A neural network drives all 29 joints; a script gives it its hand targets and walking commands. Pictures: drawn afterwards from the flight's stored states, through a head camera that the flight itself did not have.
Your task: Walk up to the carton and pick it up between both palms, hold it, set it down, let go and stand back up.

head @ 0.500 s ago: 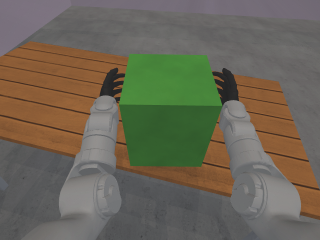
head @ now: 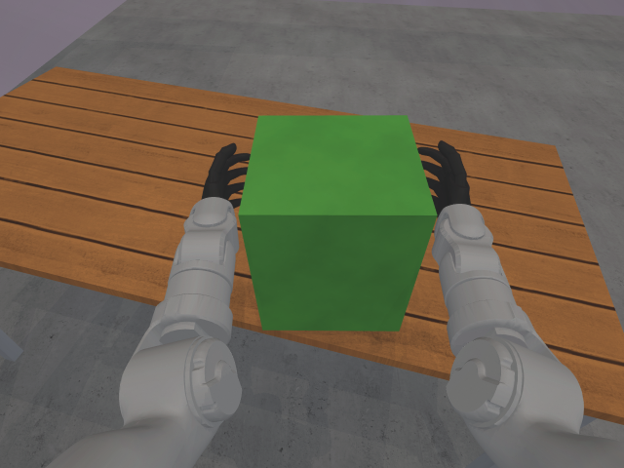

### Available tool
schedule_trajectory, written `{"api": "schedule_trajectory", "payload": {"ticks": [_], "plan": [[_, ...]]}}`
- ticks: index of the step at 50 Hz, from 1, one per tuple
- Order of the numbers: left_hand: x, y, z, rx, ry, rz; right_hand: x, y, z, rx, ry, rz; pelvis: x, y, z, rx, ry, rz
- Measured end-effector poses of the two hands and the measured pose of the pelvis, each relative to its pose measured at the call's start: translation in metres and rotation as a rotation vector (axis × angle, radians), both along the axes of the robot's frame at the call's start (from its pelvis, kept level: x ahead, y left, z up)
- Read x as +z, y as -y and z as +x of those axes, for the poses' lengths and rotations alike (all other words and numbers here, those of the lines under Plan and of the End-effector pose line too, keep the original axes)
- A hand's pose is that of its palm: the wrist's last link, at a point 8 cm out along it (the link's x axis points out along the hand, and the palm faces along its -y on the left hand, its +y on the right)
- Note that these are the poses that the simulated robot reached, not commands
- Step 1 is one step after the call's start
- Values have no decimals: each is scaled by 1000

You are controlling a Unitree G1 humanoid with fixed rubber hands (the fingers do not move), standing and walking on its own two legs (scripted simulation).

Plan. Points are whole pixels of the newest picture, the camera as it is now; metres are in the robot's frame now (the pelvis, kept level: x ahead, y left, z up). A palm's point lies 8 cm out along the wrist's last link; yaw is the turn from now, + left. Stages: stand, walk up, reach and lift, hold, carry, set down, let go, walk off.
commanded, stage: set down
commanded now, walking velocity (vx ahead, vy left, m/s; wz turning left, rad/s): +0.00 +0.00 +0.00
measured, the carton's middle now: (331, 227) +0.44 +0.00 +0.08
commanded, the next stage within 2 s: none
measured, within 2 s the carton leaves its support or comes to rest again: rests again in 0.52 s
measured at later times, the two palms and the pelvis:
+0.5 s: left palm (228, 212) +0.44 +0.15 +0.11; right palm (447, 213) +0.43 -0.15 +0.13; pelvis +0.01 +0.00 +0.00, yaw -1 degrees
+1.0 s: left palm (230, 214) +0.44 +0.15 +0.11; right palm (449, 218) +0.42 -0.16 +0.12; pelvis +0.00 +0.00 +0.00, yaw -2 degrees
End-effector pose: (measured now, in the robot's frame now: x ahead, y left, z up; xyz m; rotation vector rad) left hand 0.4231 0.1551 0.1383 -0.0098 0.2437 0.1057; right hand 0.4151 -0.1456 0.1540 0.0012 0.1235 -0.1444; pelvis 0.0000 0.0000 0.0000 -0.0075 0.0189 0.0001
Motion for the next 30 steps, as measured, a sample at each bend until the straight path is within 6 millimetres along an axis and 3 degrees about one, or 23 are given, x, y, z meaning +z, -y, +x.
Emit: {"api": "schedule_trajectory", "payload": {"ticks": [16, 30], "plan": [[-22, 6, 10, -7, -30, 5, -23, 7, 8, -4, -28, 0, 0, 0, 4, -13, -62, -1], [-33, 6, 14, 0, -29, -2, -30, 6, 14, -3, -23, -3, -1, 1, 8, -19, -93, 1]]}}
